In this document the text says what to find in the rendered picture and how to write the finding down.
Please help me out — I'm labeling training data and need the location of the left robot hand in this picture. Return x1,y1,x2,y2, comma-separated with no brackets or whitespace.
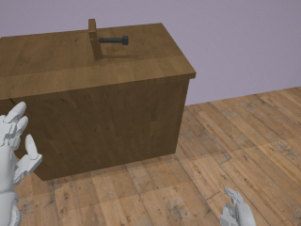
0,102,42,193

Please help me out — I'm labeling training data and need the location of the tap lever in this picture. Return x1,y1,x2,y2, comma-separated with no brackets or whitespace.
99,36,129,45

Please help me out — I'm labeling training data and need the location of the counter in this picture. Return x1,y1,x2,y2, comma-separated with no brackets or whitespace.
0,19,197,182

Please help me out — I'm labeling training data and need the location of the right robot hand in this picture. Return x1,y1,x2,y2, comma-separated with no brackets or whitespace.
219,186,257,226

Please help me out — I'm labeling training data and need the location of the left robot forearm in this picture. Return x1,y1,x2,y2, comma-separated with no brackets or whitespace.
0,191,22,226

